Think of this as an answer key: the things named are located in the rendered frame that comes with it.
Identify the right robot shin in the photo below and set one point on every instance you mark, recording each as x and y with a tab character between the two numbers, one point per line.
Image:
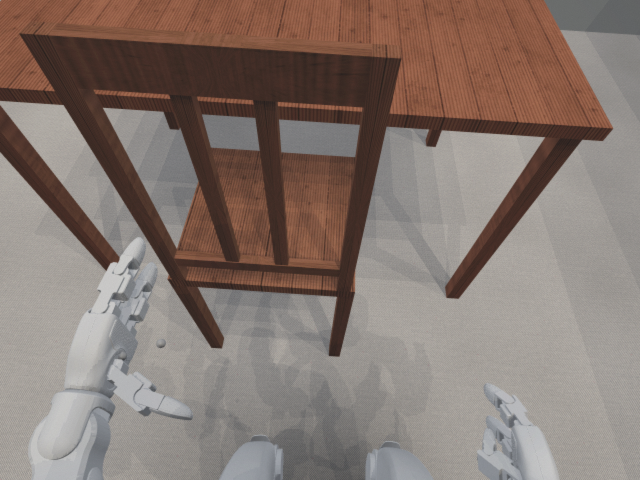
390	444

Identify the robot right thigh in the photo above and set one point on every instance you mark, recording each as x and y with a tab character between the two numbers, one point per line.
389	463

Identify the chair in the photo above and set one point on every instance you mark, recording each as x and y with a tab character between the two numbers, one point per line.
263	220

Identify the table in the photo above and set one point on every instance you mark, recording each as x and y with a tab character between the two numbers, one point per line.
482	66

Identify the left robot forearm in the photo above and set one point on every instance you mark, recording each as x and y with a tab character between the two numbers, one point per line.
71	442

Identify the left robot hand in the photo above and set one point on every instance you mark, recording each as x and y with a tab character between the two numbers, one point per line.
107	329

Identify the right robot hand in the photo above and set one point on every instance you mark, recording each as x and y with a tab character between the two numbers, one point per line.
527	455

